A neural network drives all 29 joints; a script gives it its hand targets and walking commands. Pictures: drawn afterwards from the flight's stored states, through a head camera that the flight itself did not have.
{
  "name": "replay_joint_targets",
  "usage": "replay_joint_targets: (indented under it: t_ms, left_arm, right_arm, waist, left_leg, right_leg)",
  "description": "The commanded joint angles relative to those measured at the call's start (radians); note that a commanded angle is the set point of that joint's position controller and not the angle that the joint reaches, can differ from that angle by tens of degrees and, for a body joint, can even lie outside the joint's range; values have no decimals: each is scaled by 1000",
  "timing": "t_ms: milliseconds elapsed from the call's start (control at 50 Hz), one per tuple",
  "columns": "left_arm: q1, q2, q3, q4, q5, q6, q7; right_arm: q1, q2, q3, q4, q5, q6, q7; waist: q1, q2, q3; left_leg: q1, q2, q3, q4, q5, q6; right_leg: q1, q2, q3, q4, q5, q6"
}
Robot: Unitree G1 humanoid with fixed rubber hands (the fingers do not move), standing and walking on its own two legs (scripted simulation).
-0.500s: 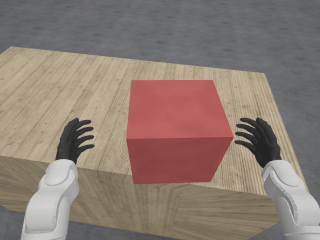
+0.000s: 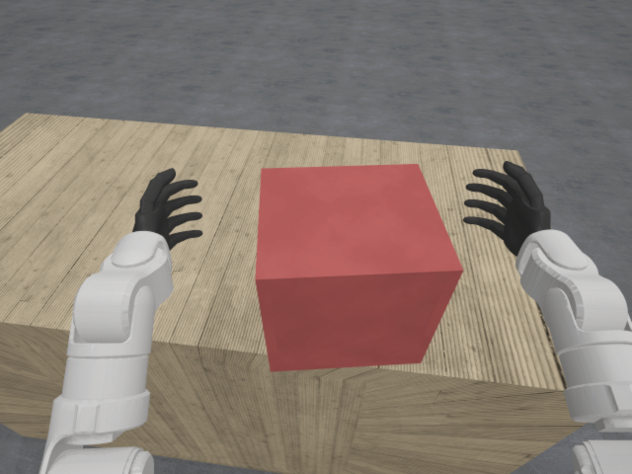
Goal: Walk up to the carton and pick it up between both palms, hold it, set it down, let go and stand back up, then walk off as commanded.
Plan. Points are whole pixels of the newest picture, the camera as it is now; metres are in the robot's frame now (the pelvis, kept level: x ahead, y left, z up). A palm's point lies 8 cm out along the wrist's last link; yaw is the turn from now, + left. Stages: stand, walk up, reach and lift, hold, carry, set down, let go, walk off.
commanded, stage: reach and lift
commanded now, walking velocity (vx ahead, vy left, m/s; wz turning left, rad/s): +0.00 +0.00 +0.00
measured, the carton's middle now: (343, 268) +0.39 -0.02 +0.05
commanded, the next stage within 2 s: none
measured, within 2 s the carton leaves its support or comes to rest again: neither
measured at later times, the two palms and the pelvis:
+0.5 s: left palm (148, 202) +0.39 +0.22 +0.17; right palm (504, 180) +0.44 -0.21 +0.18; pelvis +0.02 +0.01 +0.00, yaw +2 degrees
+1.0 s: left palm (195, 245) +0.39 +0.18 +0.10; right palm (466, 239) +0.42 -0.19 +0.09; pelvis +0.01 +0.01 +0.00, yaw +1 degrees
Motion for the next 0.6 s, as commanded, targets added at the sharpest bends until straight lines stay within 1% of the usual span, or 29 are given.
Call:
replay_joint_targets:
  t_ms: [0, 20, 40, 60, 80, 100, 120, 140, 160, 180, 200, 220, 240, 260, 280, 320, 340, 360, 380, 400, 420, 440, 460, 480, 500, 520, 540, 560, 580]
  left_arm:
    - [-440, 147, 26, -148, 0, -44, -6]
    - [-469, 161, 27, -149, 9, -43, -7]
    - [-471, 173, 28, -163, 9, -42, -10]
    - [-525, 187, 23, -180, 0, -40, -13]
    - [-550, 187, 20, -132, -6, -44, -7]
    - [-592, 194, 11, -103, -3, -44, -7]
    - [-564, 190, 5, -113, -14, -50, -1]
    - [-582, 191, 7, -146, -9, -51, -5]
    - [-592, 202, 10, -123, -19, -48, -8]
    - [-567, 193, 2, -100, -6, -45, -13]
    - [-584, 204, 14, -77, 0, -45, -16]
    - [-577, 189, 25, -28, 23, -35, -18]
    - [-606, 193, 19, -33, 12, -40, -24]
    - [-618, 192, 18, 19, 13, -38, -27]
    - [-609, 189, 23, 14, 18, -45, -27]
    - [-562, 195, 25, 10, 23, -58, -35]
    - [-527, 183, 29, 18, 39, -60, -35]
    - [-512, 163, 25, 100, 51, -68, -47]
    - [-538, 168, 36, 57, 57, -84, -45]
    - [-504, 132, 27, 116, 63, -91, -48]
    - [-498, 130, 29, 91, 67, -100, -55]
    - [-476, 121, 23, 124, 76, -119, -56]
    - [-492, 122, 24, 68, 72, -139, -54]
    - [-469, 98, -2, 74, 66, -161, -54]
    - [-446, 104, 4, 55, 68, -188, -57]
    - [-443, 96, -13, 66, 64, -205, -60]
    - [-439, 97, -7, 6, 76, -233, -57]
    - [-398, 74, -30, 40, 70, -251, -63]
    - [-440, 77, -37, 10, 66, -280, -61]
  right_arm:
    - [-471, -202, -85, -82, 14, -40, 0]
    - [-500, -206, -100, -90, 17, -48, -3]
    - [-521, -204, -84, -118, 26, -50, -5]
    - [-566, -208, -91, -125, 30, -51, -8]
    - [-581, -210, -92, -72, 28, -49, -8]
    - [-627, -218, -97, -48, 22, -44, -6]
    - [-608, -241, -92, -51, 23, -51, -1]
    - [-620, -221, -95, -55, 30, -53, -5]
    - [-637, -238, -92, -30, 27, -53, -7]
    - [-625, -235, -74, -10, 48, -52, -8]
    - [-631, -246, -75, 39, 41, -49, -10]
    - [-627, -238, -68, 97, 45, -45, -5]
    - [-680, -234, -71, 67, 45, -52, -6]
    - [-676, -234, -46, 115, 55, -43, -5]
    - [-692, -242, -61, 111, 55, -55, -3]
    - [-673, -242, -38, 70, 53, -73, -5]
    - [-624, -234, -20, 104, 59, -70, 0]
    - [-629, -211, -10, 176, 56, -75, 1]
    - [-650, -220, -16, 166, 46, -84, 2]
    - [-617, -204, 0, 245, 48, -84, 12]
    - [-611, -208, -6, 215, 32, -94, 11]
    - [-579, -194, -19, 254, 14, -105, 16]
    - [-614, -196, -19, 177, 17, -122, 16]
    - [-576, -181, -31, 182, 8, -138, 19]
    - [-547, -166, -38, 148, -14, -156, 19]
    - [-535, -149, -48, 156, -21, -171, 21]
    - [-523, -146, -57, 127, -29, -191, 17]
    - [-480, -145, -65, 134, -55, -212, 20]
    - [-506, -128, -86, 119, -71, -233, 17]
  waist:
    - [-9, -58, -388]
    - [-10, -37, -414]
    - [6, -51, -438]
    - [-7, -19, -465]
    - [-19, -26, -456]
    - [-11, -17, -448]
    - [-14, -32, -480]
    - [-26, -25, -499]
    - [-29, -39, -508]
    - [-17, -7, -520]
    - [-29, -23, -507]
    - [-25, -18, -479]
    - [-24, -8, -518]
    - [-16, -22, -464]
    - [-17, -26, -491]
    - [0, -39, -512]
    - [1, -28, -500]
    - [-5, -33, -443]
    - [-13, -24, -471]
    - [7, -7, -403]
    - [7, -17, -415]
    - [-13, -32, -397]
    - [8, -31, -464]
    - [-17, -19, -442]
    - [-10, -21, -438]
    - [-22, -18, -432]
    - [-20, -5, -496]
    - [-34, -8, -459]
    - [-37, 1, -480]
  left_leg:
    - [-209, -77, 34, -70, 239, -3]
    - [-209, -76, 39, -65, 259, -10]
    - [-201, -81, 37, -60, 284, -11]
    - [-217, -86, 41, -55, 270, -14]
    - [-228, -88, 37, -59, 249, -11]
    - [-238, -82, 36, -59, 236, -13]
    - [-214, -81, 31, -54, 274, -14]
    - [-199, -83, 30, -44, 313, -23]
    - [-190, -81, 30, -36, 361, -35]
    - [-183, -84, 26, -34, 375, -39]
    - [-176, -84, 28, -31, 396, -40]
    - [-181, -79, 18, -34, 387, -39]
    - [-185, -84, 25, -32, 381, -43]
    - [-201, -81, 24, -40, 368, -38]
    - [-202, -79, 22, -42, 390, -40]
    - [-186, -84, 25, -30, 435, -41]
    - [-168, -82, 26, -37, 466, -44]
    - [-189, -85, 17, -26, 454, -42]
    - [-175, -82, 21, -28, 455, -43]
    - [-178, -77, 18, -28, 464, -47]
    - [-170, -72, 22, -36, 459, -48]
    - [-187, -74, 20, -22, 437, -48]
    - [-176, -70, 16, -26, 454, -48]
    - [-187, -78, 15, -21, 435, -45]
    - [-184, -80, 19, -21, 438, -45]
    - [-192, -84, 17, -17, 444, -41]
    - [-164, -86, 18, -6, 485, -48]
    - [-181, -86, 12, 3, 491, -51]
    - [-169, -88, 4, 8, 483, -54]
  right_leg:
    - [445, 51, 0, 33, 165, -2]
    - [448, 50, 0, 35, 188, 3]
    - [471, 52, 3, 39, 221, 10]
    - [476, 49, 1, 40, 206, 9]
    - [463, 46, 3, 37, 197, 15]
    - [449, 46, 0, 40, 172, 9]
    - [453, 51, -6, 42, 213, 12]
    - [473, 50, -4, 45, 271, 16]
    - [479, 59, -17, 54, 321, 18]
    - [488, 54, -7, 54, 348, 20]
    - [479, 56, -10, 48, 364, 19]
    - [470, 53, -11, 49, 351, 19]
    - [488, 53, -4, 43, 347, 21]
    - [470, 52, -11, 48, 316, 25]
    - [484, 55, -11, 46, 330, 20]
    - [516, 57, -11, 52, 385, 25]
    - [523, 62, -13, 49, 411, 28]
    - [500, 53, -10, 49, 402, 26]
    - [490, 65, -22, 48, 374, 17]
    - [451, 65, -17, 44, 353, 13]
    - [465, 69, -26, 38, 329, 14]
    - [449, 62, -23, 43, 318, 16]
    - [480, 66, -23, 43, 323, 12]
    - [460, 67, -29, 38, 288, 6]
    - [462, 68, -29, 46, 302, 10]
    - [469, 68, -25, 51, 309, 11]
    - [478, 66, -28, 61, 385, 12]
    - [461, 68, -33, 65, 388, 11]
    - [444, 68, -40, 71, 376, 15]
